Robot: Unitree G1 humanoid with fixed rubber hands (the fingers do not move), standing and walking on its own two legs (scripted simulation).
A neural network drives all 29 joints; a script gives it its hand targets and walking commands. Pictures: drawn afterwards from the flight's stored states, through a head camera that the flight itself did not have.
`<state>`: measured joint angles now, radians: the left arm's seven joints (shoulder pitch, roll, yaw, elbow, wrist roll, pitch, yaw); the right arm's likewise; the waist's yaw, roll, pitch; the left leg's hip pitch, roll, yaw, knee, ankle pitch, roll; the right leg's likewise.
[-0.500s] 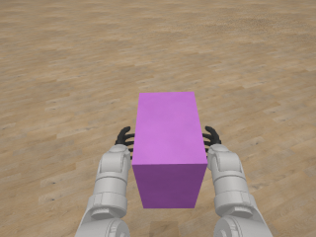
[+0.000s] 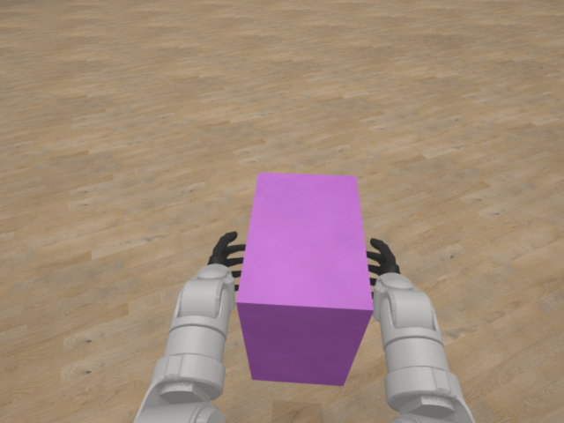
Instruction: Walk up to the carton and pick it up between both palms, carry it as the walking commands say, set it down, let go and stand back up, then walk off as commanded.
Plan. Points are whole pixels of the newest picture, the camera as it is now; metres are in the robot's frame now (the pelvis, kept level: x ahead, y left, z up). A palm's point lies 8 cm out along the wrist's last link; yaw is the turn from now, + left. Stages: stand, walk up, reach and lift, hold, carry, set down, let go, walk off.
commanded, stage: reach and lift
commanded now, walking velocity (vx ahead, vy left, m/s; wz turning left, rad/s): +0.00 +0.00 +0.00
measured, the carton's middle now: (302, 282) +0.35 -0.01 -0.01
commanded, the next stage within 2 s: hold in 0.56 s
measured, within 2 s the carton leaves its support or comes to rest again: neither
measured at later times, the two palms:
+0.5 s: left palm (219, 288) +0.29 +0.11 +0.06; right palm (393, 296) +0.28 -0.14 +0.05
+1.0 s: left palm (216, 292) +0.28 +0.12 +0.05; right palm (391, 295) +0.28 -0.14 +0.05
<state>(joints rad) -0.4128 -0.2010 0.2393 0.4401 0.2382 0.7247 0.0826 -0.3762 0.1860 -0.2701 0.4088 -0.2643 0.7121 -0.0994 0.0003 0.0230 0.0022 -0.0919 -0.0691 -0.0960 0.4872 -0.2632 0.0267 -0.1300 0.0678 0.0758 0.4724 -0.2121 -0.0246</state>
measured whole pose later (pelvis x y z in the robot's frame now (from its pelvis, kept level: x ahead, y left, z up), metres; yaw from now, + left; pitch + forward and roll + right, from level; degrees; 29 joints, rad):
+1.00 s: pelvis -0.02 -0.01 +0.00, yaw +0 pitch -9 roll +0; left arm -0.39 -0.19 0.23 0.44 0.24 0.73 0.06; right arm -0.37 0.18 -0.24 0.42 -0.27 0.74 -0.11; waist 0.00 0.02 -0.01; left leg -0.10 -0.07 -0.10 0.51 -0.26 0.02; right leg -0.14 0.07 0.07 0.51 -0.21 -0.03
